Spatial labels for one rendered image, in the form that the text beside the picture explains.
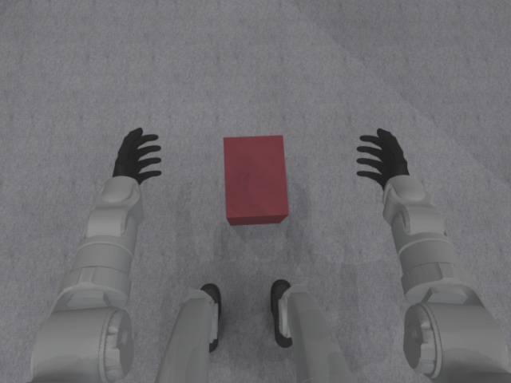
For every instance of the left robot forearm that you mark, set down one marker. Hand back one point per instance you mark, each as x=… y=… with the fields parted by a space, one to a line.
x=100 y=273

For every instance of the left robot hand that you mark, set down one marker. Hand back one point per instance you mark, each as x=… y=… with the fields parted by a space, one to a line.
x=127 y=163

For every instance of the robot left upper arm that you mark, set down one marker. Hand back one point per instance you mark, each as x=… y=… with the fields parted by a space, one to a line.
x=92 y=345

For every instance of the robot right upper arm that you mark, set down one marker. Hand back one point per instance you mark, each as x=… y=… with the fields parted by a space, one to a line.
x=454 y=343

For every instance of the right robot hand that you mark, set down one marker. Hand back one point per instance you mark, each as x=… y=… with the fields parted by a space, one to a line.
x=392 y=161

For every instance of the right robot foot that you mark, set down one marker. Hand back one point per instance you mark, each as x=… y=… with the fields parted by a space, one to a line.
x=277 y=290

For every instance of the carton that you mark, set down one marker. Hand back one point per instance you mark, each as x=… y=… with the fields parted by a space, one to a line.
x=255 y=180

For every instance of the right robot forearm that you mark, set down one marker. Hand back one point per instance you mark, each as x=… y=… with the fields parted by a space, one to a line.
x=430 y=266

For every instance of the robot left thigh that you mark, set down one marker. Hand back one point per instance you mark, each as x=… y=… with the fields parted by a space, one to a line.
x=186 y=356

